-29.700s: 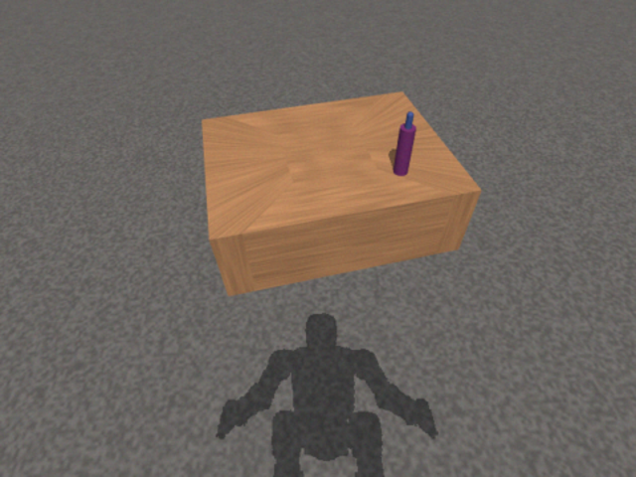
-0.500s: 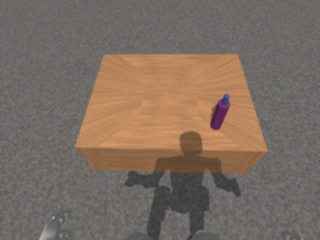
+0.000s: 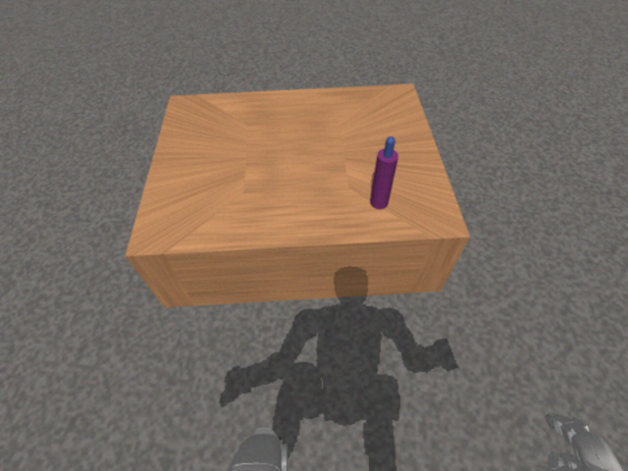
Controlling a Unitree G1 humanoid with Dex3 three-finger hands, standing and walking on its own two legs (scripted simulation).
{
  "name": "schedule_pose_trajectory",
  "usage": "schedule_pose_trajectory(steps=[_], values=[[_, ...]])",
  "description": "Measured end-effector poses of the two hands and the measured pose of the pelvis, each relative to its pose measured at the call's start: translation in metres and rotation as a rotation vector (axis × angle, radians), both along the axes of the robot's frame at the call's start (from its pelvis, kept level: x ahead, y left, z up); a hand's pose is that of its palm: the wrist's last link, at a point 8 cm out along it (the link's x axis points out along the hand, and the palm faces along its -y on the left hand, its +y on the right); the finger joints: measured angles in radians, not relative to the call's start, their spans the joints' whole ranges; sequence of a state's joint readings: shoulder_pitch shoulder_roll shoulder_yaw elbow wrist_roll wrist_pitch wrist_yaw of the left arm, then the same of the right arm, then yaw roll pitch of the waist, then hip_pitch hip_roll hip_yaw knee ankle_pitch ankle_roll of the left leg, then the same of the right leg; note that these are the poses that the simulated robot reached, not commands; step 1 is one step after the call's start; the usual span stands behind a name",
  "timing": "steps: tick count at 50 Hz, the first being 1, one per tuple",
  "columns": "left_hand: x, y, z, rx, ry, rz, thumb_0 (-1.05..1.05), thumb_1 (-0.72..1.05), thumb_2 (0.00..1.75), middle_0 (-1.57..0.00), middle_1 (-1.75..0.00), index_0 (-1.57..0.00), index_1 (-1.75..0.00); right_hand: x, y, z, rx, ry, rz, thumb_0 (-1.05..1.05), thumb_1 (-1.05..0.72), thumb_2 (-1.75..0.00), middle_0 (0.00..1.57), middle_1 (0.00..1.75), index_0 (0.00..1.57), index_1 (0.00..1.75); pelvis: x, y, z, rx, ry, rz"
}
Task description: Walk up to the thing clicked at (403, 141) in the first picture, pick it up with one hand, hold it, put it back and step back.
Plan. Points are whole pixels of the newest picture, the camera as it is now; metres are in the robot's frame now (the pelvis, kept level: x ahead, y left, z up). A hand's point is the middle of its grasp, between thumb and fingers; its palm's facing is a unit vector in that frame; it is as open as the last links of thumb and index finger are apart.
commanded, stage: step back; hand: right
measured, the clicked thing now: (384, 173) +0.87 -0.15 -0.29
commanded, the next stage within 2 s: stand in 1.78 s
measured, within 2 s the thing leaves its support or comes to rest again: neither
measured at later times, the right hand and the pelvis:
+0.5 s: hand out of the picture -0.02 -0.29 -0.13, palm faces -0.14 +0.90 -0.42, open 7.4 cm; pelvis -0.15 -0.04 +0.01, yaw +5 degrees
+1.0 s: hand out of the picture -0.19 -0.33 -0.15, palm faces -0.20 +0.91 -0.36, open 7.4 cm; pelvis -0.28 -0.08 +0.01, yaw +8 degrees
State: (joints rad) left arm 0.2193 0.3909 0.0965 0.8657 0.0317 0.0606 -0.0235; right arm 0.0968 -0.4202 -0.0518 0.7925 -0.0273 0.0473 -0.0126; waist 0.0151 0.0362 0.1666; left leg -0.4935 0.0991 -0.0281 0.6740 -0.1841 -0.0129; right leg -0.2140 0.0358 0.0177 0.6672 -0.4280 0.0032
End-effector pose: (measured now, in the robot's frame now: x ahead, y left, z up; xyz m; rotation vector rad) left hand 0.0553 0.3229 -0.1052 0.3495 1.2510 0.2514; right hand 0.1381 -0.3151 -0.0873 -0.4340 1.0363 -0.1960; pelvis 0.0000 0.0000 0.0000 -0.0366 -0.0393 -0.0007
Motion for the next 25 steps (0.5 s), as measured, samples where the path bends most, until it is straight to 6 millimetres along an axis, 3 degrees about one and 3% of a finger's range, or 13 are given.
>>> schedule_pose_trajectory(steps=[6, 13, 19, 25], values=[[-0.05, -0.023, 0.023, 0.014, 0.012, 0.028, 0.01, 0.91, 0.9, -0.2, -0.3, -0.2, -0.3, -0.057, -0.016, -0.006, 0.025, 0.089, -0.033, 0.0, -0.9, -0.9, 0.21, 0.3, 0.21, 0.3, -0.029, -0.013, 0.014, 0.067, 0.019, 0.02], [-0.057, -0.024, 0.023, 0.043, -0.103, 0.026, 0.01, 0.9, 0.9, -0.2, -0.3, -0.2, -0.3, -0.117, -0.014, -0.017, 0.021, 0.197, 0.009, 0.0, -0.9, -0.9, 0.21, 0.3, 0.21, 0.3, -0.067, -0.021, 0.01, 0.058, 0.027, 0.086], [-0.071, -0.026, 0.008, 0.005, -0.166, 0.042, 0.01, 0.91, 0.9, -0.2, -0.3, -0.2, -0.3, -0.147, -0.003, -0.017, 0.03, 0.192, 0.044, 0.0, -0.9, -0.9, 0.21, 0.3, 0.21, 0.3, -0.109, -0.023, 0.004, 0.057, 0.0, 0.11], [-0.107, -0.045, 0.01, -0.02, -0.167, 0.033, 0.01, 0.91, 0.9, -0.2, -0.3, -0.2, -0.3, -0.158, -0.016, 0.0, 0.014, 0.09, 0.06, 0.0, -0.9, -0.9, 0.21, 0.3, 0.21, 0.3, -0.147, -0.039, 0.01, 0.026, 0.01, 0.08]])
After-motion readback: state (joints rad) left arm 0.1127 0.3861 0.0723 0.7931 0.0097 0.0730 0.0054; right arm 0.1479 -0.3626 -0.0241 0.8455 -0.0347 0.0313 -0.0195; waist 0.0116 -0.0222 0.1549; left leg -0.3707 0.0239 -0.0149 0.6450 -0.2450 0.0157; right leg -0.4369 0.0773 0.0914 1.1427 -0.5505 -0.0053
